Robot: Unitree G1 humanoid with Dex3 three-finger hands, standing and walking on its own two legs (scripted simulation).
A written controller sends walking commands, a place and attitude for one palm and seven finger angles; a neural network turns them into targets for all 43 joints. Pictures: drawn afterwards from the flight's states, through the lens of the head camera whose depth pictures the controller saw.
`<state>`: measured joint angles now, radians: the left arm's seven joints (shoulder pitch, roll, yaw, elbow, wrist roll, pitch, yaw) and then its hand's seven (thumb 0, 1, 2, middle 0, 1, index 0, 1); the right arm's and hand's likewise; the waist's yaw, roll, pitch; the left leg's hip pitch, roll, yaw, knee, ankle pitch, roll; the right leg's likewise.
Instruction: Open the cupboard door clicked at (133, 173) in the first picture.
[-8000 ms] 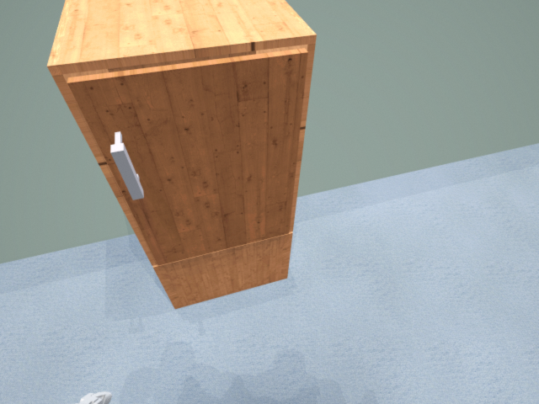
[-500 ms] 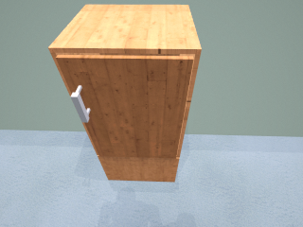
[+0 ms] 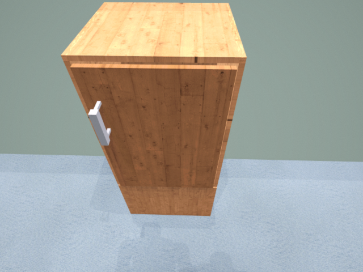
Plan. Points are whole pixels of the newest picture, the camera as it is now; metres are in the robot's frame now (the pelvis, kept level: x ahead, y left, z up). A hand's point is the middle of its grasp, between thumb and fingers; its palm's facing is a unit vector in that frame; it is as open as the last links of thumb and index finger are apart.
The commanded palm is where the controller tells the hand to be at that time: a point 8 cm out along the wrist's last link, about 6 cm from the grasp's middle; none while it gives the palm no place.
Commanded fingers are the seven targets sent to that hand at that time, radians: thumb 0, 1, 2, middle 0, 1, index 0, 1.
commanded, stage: look again from close up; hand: left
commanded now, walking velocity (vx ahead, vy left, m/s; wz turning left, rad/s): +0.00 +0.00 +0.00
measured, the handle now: (102, 123) +0.50 +0.27 +0.02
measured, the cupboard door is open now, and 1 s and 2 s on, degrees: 0 0 0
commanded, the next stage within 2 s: shuffle to correct the standing spot in 0.04 s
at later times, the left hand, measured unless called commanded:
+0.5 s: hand out of the picture -0.04 +0.20 -0.17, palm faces +0.12 -0.96 -0.23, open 7.4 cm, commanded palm none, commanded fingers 0.00 0.90 0.90 -0.20 -0.30 -0.20 -0.30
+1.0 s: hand out of the picture +0.00 +0.27 -0.17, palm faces +0.00 -0.98 -0.19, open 7.4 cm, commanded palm none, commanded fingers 0.00 0.90 0.90 -0.20 -0.30 -0.20 -0.30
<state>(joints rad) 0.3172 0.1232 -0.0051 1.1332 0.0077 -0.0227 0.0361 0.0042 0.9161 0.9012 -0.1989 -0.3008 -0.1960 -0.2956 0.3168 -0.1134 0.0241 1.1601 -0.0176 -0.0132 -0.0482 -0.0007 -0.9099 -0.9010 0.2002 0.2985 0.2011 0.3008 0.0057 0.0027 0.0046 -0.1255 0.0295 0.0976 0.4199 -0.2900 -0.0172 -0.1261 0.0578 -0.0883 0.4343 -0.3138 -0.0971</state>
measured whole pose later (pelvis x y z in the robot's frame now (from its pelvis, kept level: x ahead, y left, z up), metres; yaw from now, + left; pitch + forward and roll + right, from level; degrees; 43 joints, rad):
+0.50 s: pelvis -0.03 +0.02 +0.00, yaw +1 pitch -1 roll +2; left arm 0.29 0.15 0.04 1.06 0.03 0.00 0.05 0.00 0.91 0.90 -0.20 -0.30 -0.20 -0.30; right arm 0.22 -0.17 -0.03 1.06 -0.02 0.06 -0.03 0.00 -0.91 -0.90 0.20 0.30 0.20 0.30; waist 0.05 -0.03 0.05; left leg -0.37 0.01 0.04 0.88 -0.47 -0.03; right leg -0.20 -0.01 -0.09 0.51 -0.31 -0.08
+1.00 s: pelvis -0.04 +0.08 +0.00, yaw +0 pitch +2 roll +1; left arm 0.24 0.21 0.06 0.98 0.03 0.05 -0.02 0.00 0.92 0.90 -0.20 -0.30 -0.19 -0.30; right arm 0.36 -0.14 -0.02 1.04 -0.05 -0.01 -0.04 0.00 -0.93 -0.90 0.20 0.30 0.21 0.30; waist -0.03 -0.04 0.02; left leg -0.24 0.05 0.02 0.42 -0.21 -0.04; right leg -0.47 -0.03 -0.02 0.93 -0.40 0.01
